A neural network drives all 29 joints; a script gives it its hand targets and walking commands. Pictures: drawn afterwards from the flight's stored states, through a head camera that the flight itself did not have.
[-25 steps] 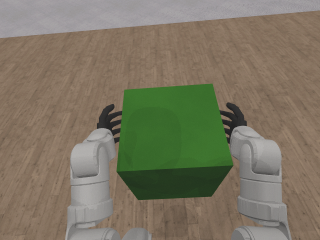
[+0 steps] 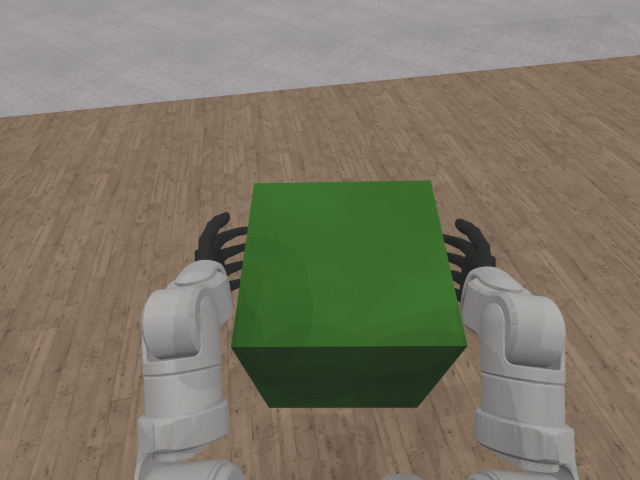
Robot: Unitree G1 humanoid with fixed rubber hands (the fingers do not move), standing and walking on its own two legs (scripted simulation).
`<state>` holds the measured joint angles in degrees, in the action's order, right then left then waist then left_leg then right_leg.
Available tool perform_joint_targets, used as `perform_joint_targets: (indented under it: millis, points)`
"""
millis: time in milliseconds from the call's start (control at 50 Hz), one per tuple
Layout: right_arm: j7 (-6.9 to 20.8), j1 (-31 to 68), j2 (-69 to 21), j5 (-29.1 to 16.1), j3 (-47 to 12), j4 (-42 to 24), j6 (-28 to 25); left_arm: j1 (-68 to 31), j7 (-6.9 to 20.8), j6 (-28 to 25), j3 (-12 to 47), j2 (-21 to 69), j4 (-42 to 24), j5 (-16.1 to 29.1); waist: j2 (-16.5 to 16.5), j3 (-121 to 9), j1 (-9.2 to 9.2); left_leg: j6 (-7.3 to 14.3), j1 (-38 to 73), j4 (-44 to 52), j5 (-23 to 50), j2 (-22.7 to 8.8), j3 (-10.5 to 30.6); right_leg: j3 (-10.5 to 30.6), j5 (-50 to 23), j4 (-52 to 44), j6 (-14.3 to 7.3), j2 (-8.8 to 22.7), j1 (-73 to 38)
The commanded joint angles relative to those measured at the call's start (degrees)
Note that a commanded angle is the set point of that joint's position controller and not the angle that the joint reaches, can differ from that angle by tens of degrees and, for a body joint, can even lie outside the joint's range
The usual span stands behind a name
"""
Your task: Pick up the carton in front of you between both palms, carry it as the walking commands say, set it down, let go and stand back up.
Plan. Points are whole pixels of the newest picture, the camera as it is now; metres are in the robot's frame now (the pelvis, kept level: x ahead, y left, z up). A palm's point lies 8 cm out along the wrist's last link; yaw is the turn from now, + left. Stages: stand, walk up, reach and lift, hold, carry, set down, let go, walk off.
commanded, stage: carry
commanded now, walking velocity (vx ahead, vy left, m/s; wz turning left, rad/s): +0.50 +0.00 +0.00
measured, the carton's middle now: (342, 304) +0.34 -0.02 +0.02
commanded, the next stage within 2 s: none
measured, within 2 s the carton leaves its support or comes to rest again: neither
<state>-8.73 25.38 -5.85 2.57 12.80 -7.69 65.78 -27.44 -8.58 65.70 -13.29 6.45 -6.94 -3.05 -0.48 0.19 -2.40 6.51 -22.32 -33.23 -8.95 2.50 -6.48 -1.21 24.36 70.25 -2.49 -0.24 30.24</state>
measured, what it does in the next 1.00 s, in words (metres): goes down: right foot 0.04 m lower, then left foot 0.04 m lower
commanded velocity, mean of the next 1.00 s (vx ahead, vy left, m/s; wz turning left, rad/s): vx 0.50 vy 0.00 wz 0.00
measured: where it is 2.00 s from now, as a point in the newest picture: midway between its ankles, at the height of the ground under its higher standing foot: (306, 230)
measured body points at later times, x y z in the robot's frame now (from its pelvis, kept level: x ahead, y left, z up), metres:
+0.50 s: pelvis +0.33 -0.02 -0.04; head +0.37 -0.02 +0.41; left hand +0.65 +0.17 +0.03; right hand +0.69 -0.13 +0.03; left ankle +0.28 +0.11 -0.69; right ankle +0.35 -0.05 -0.77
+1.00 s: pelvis +0.65 +0.05 -0.08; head +0.67 +0.05 +0.37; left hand +1.00 +0.18 +0.01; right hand +0.98 -0.12 +0.00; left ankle +0.65 +0.08 -0.81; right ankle +0.61 -0.09 -0.73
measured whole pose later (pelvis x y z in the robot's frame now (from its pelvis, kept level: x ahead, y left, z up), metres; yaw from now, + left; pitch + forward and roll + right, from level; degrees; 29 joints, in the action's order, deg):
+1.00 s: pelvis +0.65 +0.05 -0.08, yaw +0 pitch +5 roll -1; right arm -9.0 25.1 -4.7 1.4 12.0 -3.5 64.0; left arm -26.5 -8.4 63.8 -13.8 6.7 -3.6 -3.3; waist -0.9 -2.3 -2.9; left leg 7.3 -21.7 -32.2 -8.9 3.6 -6.7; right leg -0.4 23.0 67.0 -2.3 0.4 33.5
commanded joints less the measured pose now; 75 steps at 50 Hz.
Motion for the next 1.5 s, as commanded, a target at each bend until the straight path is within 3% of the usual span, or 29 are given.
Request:
perform_joint_targets:
  millis: [0,80,180,220,260,280,300,320,340,360,400,560,680,740,760,780,800,820,840,900,1080,1200,1260,1300,1320,1340,1360,1400,1480]
  points:
    - [8.5,44.6,-51.8,-22.5,-43.5,-8.8,-3.1,-33.9,5.8,-2.3,39.4,50.2,-3.5,14.2,-3.3,-25.2,0.25,6.0,24.9,9.8,25.5,-17.0,20.7,0.9,-4.6,-7.1,0.4,2.4,9.2]
    - [8.4,39.9,-49.9,-21.5,-43.5,-7.1,-4.2,-30.2,5.3,-3.7,40.0,48.4,-2.8,12.7,-5.1,-25.0,-1.56,3.5,30.2,6.8,41.8,-12.9,13.7,-2.4,-16.2,-20.0,0.1,0.5,12.0]
    - [8.0,34.6,-47.1,-20.2,-42.5,-5.7,-3.7,-28.3,5.2,-2.9,40.2,45.4,-4.5,12.5,-5.2,-21.7,-3.99,1.0,30.7,4.9,40.1,-7.2,7.7,-8.2,-33.4,-42.0,-1.1,-3.6,4.0]
    - [7.9,33.0,-46.1,-19.2,-42.0,-4.1,-3.3,-27.4,5.4,-2.2,39.5,43.8,-3.8,12.3,-6.4,-21.7,-2.20,-0.2,29.0,0.3,39.7,-7.4,7.0,-8.0,-38.8,-47.0,-2.3,-4.2,-4.2]
    - [7.8,33.2,-45.6,-18.5,-41.4,-2.7,-2.9,-25.5,5.5,-1.9,38.1,42.3,-2.2,11.6,-5.4,-24.8,2.83,-2.4,24.5,-13.0,38.7,-7.5,3.8,-7.6,-40.0,-50.0,-3.4,-2.9,-18.4]
    - [7.7,34.6,-44.9,-18.3,-41.0,-2.0,-2.7,-24.5,5.6,-1.8,37.1,41.5,-1.2,11.0,-1.9,-26.1,5.71,-3.1,16.0,-22.9,26.6,-6.2,2.5,-3.5,-43.7,-47.9,-2.9,1.9,-28.3]
    - [7.4,35.4,-44.3,-17.9,-40.5,-0.7,-2.4,-23.6,5.7,-1.7,35.8,39.7,0.0,10.5,5.2,-27.3,5.92,-3.0,3.2,-32.1,-5.1,-2.6,1.2,6.3,-66.0,-37.3,-2.4,11.3,-38.6]
    - [7.1,33.5,-45.2,-17.5,-39.4,0.4,-1.9,-25.9,5.2,-1.4,35.0,38.4,0.9,10.4,17.8,-32.6,6.47,-6.0,-14.9,-49.9,-27.0,3.9,6.7,27.0,-66.3,-36.2,-15.1,22.7,-53.8]
    - [6.5,33.6,-43.9,-16.6,-38.6,-1.0,-1.8,-23.8,5.3,-1.3,36.0,40.6,2.1,11.9,14.7,-34.9,7.92,-4.3,-21.5,-55.1,-25.1,1.8,9.7,33.9,-40.9,-40.4,-19.2,24.1,-53.7]
    - [6.2,35.2,-45.0,-16.1,-38.4,-2.3,-1.9,-25.7,5.8,-1.7,37.8,44.0,0.3,14.1,9.6,-30.8,7.09,-3.1,-23.1,-51.3,-21.4,-0.6,10.0,31.5,-28.9,-44.3,-16.9,19.6,-46.7]
    - [5.8,37.2,-47.7,-14.2,-36.8,-2.6,-2.9,-35.2,7.3,-2.6,42.1,50.0,-3.8,19.1,0.9,-25.2,5.25,-3.6,-18.0,-41.4,-15.8,-3.0,8.8,23.9,-30.1,-47.5,-12.6,16.8,-33.9]
    - [5.0,31.5,-47.6,-11.2,-38.6,-3.1,-6.6,-33.2,8.6,-5.8,45.2,51.8,-3.2,22.2,5.8,-26.4,6.61,-4.5,-19.1,-17.5,-0.4,-3.8,4.3,10.4,-55.6,-43.6,-7.9,11.4,-37.2]
    - [4.8,32.0,-43.1,-12.7,-40.0,-6.8,-5.1,-29.0,7.4,-5.0,42.7,46.1,-3.4,20.1,6.6,-21.7,9.18,-3.1,-13.4,3.4,15.4,0.3,-1.3,4.0,-52.0,-40.0,-6.8,6.1,-38.7]
    - [4.7,30.1,-39.6,-12.1,-37.8,-5.0,-3.3,-27.0,6.5,-3.5,40.7,43.2,-1.3,18.3,7.1,-22.1,5.74,-0.7,1.5,11.0,20.0,1.3,-2.0,1.2,-53.0,-30.8,-4.8,6.0,-33.2]
    - [4.5,29.1,-38.4,-11.6,-36.7,-4.0,-2.8,-27.6,6.2,-2.9,40.3,42.4,-0.6,17.8,5.7,-24.3,2.59,-0.6,10.9,12.5,21.9,0.1,-2.0,-1.5,-50.2,-22.5,-3.2,5.1,-29.5]
    - [4.4,27.9,-36.8,-11.1,-35.4,-3.3,-2.3,-28.4,5.9,-2.4,39.7,41.5,0.0,17.3,1.5,-26.5,0.54,-1.1,22.2,8.3,29.5,-6.4,3.8,-2.9,-34.0,-12.0,-1.8,3.3,-19.4]
    - [4.0,27.3,-34.8,-10.5,-34.0,-1.8,-1.7,-28.9,5.6,-1.7,38.8,41.3,1.1,16.7,-7.1,-28.0,1.60,-0.2,33.5,-1.4,52.4,-17.8,17.9,-4.2,1.4,-3.8,-0.3,-0.8,-5.6]
    - [3.5,29.6,-34.1,-10.9,-33.7,-1.0,-1.5,-27.8,5.3,-1.0,38.1,40.9,1.4,16.5,-17.5,-33.6,-2.13,13.4,44.6,1.8,36.4,-26.6,37.7,0.3,11.3,13.1,2.0,-5.8,9.9]
    - [3.8,28.7,-37.0,-12.7,-34.6,-0.4,-1.4,-29.9,4.8,-0.7,37.7,41.3,0.1,16.7,-12.2,-31.6,-1.71,13.2,41.5,6.0,18.6,-23.9,40.5,2.9,8.2,13.8,-0.2,-3.0,15.6]
    - [5.9,39.6,-46.4,-18.3,-39.4,-4.6,-2.3,-32.3,4.6,-1.6,35.7,45.9,0.0,14.6,-0.7,-24.6,0.17,8.4,25.1,10.2,14.7,-18.8,29.6,3.0,0.5,3.4,-0.5,1.1,11.5]
    - [7.7,38.5,-49.8,-20.7,-42.2,-4.6,-5.5,-30.2,5.1,-4.9,39.5,48.0,-2.2,12.8,-5.0,-24.6,-1.26,3.2,29.6,7.9,38.9,-13.1,14.7,-1.6,-17.2,-19.6,0.6,1.6,14.0]
    - [7.0,32.6,-44.9,-18.3,-40.4,-2.9,-4.2,-28.4,5.0,-3.2,39.9,43.9,-3.0,13.4,-5.4,-20.8,-3.66,1.2,31.8,4.9,38.9,-7.7,9.0,-7.0,-32.6,-41.2,-1.2,-2.5,6.9]
    - [6.8,31.9,-44.1,-17.3,-39.7,-0.9,-3.3,-26.1,5.1,-2.3,37.6,41.6,-0.5,12.4,-6.8,-22.2,0.37,-1.2,27.5,-4.8,41.7,-8.0,6.8,-7.8,-35.6,-46.9,-3.0,-4.1,-8.8]
    - [6.6,34.0,-43.6,-17.1,-39.0,0.0,-2.9,-24.0,5.2,-2.1,35.6,40.5,1.4,11.1,-0.7,-26.4,5.77,-3.2,13.8,-24.6,23.3,-5.7,2.8,-1.7,-44.4,-46.4,-3.1,3.0,-29.0]
    - [6.5,34.6,-43.8,-16.8,-38.9,1.3,-2.5,-23.6,5.1,-1.9,34.1,38.9,2.8,10.3,8.3,-28.7,5.17,-3.9,0.0,-33.3,-14.4,-1.4,1.7,11.7,-69.9,-35.1,-4.4,14.9,-40.9]
    - [6.3,33.6,-45.0,-16.9,-37.8,2.3,-2.3,-25.8,4.7,-1.8,33.6,38.3,3.4,10.5,18.2,-34.1,6.74,-6.4,-16.9,-50.9,-27.6,4.3,6.8,31.6,-56.0,-38.3,-17.0,24.2,-53.5]
    - [5.9,34.2,-44.3,-16.1,-37.4,0.9,-2.3,-23.6,4.9,-1.9,34.8,41.3,4.2,11.8,12.9,-33.3,7.58,-4.0,-21.3,-52.1,-24.0,1.1,9.2,34.5,-34.6,-42.5,-18.1,22.3,-49.9]
    - [5.7,37.2,-47.8,-15.1,-36.9,-0.1,-3.1,-31.0,6.4,-2.9,38.6,47.8,0.3,16.2,3.4,-26.2,5.85,-3.6,-20.6,-44.5,-18.1,-1.8,8.7,26.1,-27.3,-46.6,-13.8,16.8,-37.1]
    - [5.8,35.4,-50.9,-12.4,-37.1,0.6,-5.7,-38.1,8.4,-5.7,43.6,54.3,-1.8,21.5,3.5,-24.9,4.50,-4.8,-15.0,-31.3,-13.5,-4.4,7.3,18.3,-30.8,-48.7,-10.7,14.3,-27.4]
